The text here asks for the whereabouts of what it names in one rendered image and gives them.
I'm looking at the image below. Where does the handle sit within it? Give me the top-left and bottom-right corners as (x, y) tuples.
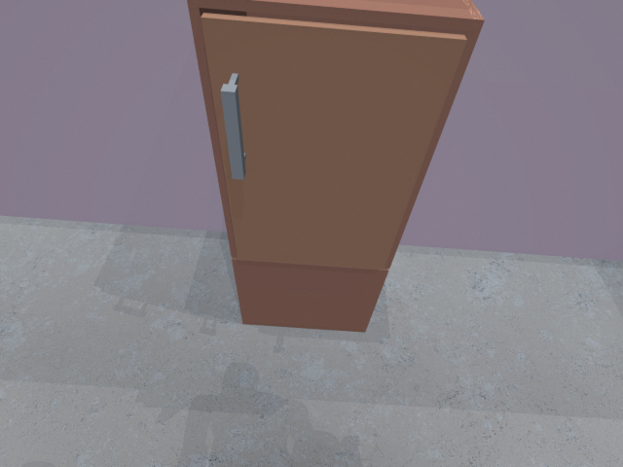
(221, 73), (246, 180)

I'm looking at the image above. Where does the cupboard door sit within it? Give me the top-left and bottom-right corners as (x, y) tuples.
(201, 13), (467, 269)

